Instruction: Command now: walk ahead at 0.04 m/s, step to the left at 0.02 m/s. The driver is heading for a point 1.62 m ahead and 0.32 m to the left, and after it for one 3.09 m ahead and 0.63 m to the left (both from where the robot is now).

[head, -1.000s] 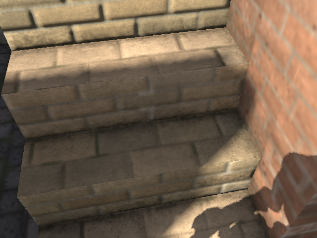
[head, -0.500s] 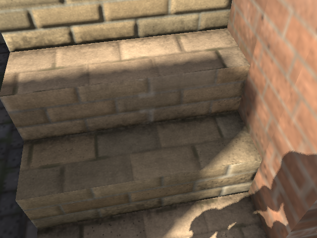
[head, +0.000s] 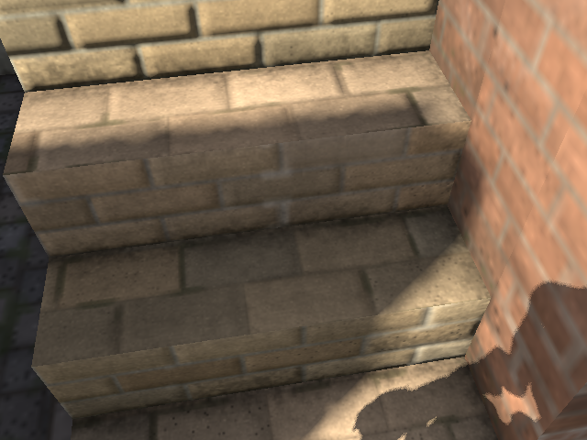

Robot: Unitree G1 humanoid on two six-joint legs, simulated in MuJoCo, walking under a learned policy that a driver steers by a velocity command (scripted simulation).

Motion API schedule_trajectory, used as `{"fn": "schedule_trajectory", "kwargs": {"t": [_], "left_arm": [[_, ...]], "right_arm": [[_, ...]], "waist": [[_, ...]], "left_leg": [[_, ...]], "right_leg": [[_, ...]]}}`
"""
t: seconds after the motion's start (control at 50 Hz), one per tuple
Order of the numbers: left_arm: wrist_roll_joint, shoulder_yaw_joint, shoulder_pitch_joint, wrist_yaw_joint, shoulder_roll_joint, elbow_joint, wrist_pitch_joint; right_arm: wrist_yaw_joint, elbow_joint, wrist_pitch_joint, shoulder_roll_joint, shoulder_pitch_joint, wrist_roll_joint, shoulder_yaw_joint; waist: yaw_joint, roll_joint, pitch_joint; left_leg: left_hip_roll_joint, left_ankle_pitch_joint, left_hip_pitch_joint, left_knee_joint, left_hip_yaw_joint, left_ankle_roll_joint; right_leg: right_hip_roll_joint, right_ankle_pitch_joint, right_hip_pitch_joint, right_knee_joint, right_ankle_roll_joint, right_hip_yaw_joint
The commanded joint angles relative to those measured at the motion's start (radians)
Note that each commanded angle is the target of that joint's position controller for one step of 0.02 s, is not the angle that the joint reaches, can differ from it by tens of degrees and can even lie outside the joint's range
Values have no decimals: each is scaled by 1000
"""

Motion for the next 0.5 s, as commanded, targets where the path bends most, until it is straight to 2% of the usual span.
{"fn": "schedule_trajectory", "kwargs": {"t": [0.02, 0.5], "left_arm": [[-1, 19, 7, 3, 119, -33, -9], [-2, 20, 23, -1, 120, -45, -9]], "right_arm": [[-3, -33, -7, -114, 13, 0, -19], [-6, -35, -8, -116, 24, 1, -21]], "waist": [[-1, -12, -26], [1, -13, -21]], "left_leg": [[95, 297, 35, -36, -74, 21], [95, 295, 35, -31, -72, 17]], "right_leg": [[-17, 145, -16, -44, -31, 13], [-12, 156, -10, -41, -36, 15]]}}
